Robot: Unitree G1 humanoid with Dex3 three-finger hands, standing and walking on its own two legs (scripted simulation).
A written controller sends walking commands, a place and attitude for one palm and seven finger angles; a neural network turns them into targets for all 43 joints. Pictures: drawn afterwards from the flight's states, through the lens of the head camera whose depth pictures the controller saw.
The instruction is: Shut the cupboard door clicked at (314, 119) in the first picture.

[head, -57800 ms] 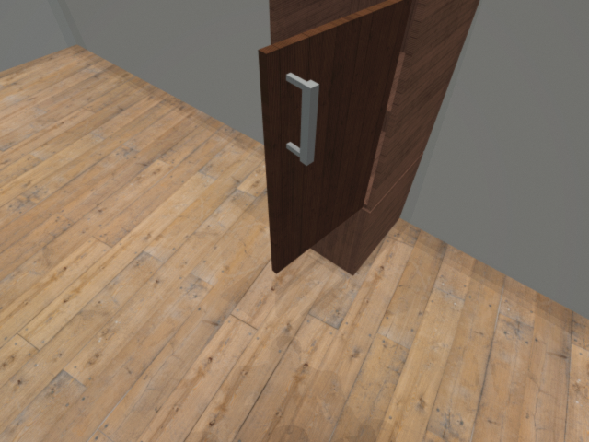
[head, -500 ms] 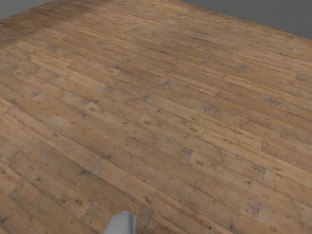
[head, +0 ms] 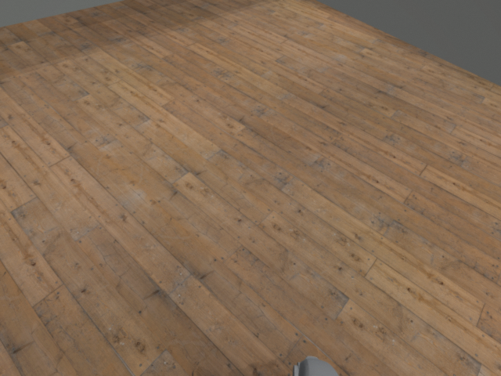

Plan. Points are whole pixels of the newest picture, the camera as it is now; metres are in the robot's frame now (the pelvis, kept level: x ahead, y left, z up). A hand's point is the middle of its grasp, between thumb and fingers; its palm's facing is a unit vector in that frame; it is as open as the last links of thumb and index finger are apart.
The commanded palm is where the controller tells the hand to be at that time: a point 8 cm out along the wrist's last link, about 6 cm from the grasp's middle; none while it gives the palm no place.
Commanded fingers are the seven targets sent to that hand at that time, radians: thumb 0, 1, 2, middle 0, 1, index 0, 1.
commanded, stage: turn to face it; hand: left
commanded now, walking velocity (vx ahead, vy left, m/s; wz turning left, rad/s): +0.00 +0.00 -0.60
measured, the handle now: out of the picture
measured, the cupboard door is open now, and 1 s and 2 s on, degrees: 17 17 17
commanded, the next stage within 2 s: none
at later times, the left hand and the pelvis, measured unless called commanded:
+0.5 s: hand (182, 348) +0.18 +0.14 -0.16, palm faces -0.24 -0.94 -0.23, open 7.4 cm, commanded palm none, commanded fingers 0.00 0.90 0.90 -0.20 -0.30 -0.20 -0.30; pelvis +0.08 -0.03 +0.00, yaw -17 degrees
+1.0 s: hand (208, 271) +0.34 +0.12 -0.16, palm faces -0.56 -0.80 -0.22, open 7.4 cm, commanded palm none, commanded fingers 0.00 0.90 0.90 -0.20 -0.30 -0.20 -0.30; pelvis +0.11 +0.01 +0.00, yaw -36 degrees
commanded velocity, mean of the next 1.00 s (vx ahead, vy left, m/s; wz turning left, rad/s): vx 0.00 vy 0.00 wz -0.60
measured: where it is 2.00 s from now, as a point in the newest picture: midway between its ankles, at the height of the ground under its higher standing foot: outside the picture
